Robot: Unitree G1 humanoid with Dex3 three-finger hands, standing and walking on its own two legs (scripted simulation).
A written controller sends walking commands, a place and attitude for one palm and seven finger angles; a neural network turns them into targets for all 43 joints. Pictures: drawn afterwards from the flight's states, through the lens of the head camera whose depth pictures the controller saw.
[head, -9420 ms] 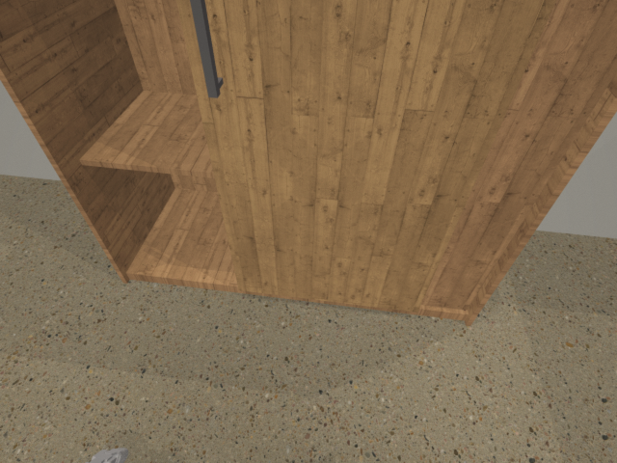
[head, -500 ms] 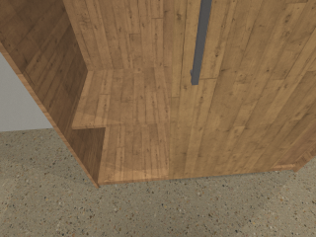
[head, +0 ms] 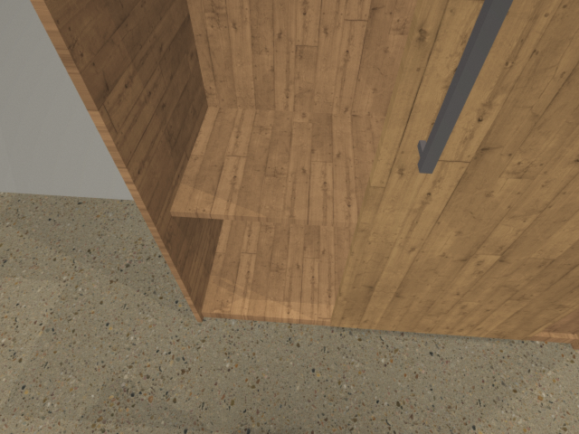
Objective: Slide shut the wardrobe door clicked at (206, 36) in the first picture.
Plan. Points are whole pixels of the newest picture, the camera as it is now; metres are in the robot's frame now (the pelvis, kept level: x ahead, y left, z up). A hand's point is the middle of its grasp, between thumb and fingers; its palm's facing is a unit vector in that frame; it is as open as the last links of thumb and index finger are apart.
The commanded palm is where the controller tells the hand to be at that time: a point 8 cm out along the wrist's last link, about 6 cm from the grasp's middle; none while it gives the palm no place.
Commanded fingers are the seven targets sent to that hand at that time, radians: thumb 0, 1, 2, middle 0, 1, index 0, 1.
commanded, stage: come to a stop and stand still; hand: right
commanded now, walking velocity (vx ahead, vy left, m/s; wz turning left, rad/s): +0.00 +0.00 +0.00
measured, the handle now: (455, 82) +0.51 -0.16 +0.23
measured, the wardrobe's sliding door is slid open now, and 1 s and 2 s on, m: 0.46 0.46 0.46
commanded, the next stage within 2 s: look again from close up in 1.94 s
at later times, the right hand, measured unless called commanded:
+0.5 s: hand out of the picture +0.00 -0.12 -0.17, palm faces +0.07 +0.97 -0.22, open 7.2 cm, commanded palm none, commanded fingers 0.00 -0.90 -0.90 0.20 0.30 0.20 0.30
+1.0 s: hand out of the picture -0.03 -0.15 -0.18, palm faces +0.04 +0.98 -0.18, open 7.3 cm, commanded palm none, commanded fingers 0.00 -0.90 -0.90 0.20 0.30 0.20 0.30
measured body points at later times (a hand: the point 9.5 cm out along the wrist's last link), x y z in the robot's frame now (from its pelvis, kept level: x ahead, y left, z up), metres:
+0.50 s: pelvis -0.01 +0.06 +0.00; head -0.01 +0.07 +0.45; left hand -0.01 +0.27 -0.16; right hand +0.00 -0.17 -0.15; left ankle -0.02 +0.14 -0.74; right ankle -0.02 -0.09 -0.74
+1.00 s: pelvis -0.02 +0.01 +0.00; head -0.04 +0.02 +0.45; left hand -0.02 +0.23 -0.16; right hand -0.03 -0.20 -0.16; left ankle -0.02 +0.14 -0.74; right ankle -0.02 -0.08 -0.74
